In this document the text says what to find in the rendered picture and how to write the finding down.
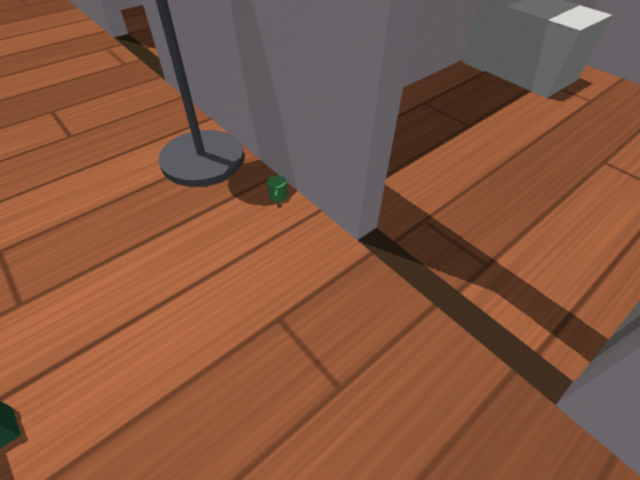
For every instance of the coat stand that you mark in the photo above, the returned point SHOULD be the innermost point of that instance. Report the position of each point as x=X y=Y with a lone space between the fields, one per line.
x=200 y=157

